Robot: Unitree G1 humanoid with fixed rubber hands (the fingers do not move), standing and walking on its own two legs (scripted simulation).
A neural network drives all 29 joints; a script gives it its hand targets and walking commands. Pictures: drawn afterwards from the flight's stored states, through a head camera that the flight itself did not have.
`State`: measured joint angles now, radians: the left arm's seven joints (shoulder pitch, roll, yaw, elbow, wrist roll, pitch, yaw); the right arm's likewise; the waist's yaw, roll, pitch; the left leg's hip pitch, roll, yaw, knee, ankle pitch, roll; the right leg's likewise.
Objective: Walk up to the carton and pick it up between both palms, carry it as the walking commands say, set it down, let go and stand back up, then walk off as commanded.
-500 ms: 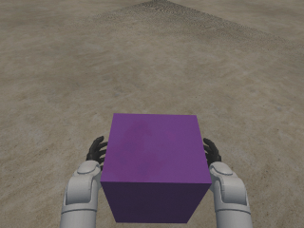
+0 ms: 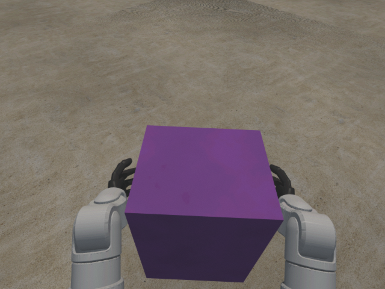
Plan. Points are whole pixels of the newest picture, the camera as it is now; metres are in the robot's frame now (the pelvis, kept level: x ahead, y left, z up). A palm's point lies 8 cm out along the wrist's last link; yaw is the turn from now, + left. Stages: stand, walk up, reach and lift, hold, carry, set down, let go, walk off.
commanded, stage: carry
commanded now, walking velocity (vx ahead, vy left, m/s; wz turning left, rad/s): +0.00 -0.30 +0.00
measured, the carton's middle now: (198, 210) +0.27 -0.01 +0.03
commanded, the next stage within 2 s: none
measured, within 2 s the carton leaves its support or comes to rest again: neither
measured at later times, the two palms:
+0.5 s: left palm (177, 226) +0.21 +0.03 +0.08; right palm (349, 225) +0.22 -0.28 +0.07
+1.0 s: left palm (203, 269) +0.14 -0.01 +0.09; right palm out of the picture +0.16 -0.32 +0.09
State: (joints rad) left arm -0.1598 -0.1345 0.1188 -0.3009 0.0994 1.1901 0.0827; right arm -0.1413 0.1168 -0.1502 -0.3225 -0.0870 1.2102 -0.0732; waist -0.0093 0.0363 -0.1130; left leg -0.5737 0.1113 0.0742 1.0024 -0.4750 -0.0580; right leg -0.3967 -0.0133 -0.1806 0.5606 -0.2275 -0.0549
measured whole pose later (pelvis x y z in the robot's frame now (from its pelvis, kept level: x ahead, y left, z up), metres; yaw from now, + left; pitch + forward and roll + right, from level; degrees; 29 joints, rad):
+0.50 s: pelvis -0.06 -0.13 -0.01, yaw +1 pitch +6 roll -2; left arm -0.16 -0.14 0.13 -0.35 0.07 1.16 0.09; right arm -0.16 0.13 -0.15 -0.36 -0.10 1.19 -0.07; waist 0.02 0.06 -0.08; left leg -0.54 0.19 0.03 0.85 -0.50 -0.10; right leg -0.42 -0.05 -0.09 0.61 -0.26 0.04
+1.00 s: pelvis -0.10 -0.18 +0.01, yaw +2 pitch +2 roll +0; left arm -0.10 -0.13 0.14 -0.35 0.09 1.18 0.08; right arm -0.13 0.13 -0.11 -0.31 -0.10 1.18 -0.06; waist 0.01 0.00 -0.11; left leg -0.32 0.06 0.13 0.55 -0.26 0.01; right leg -0.37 -0.03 -0.15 0.51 -0.18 -0.04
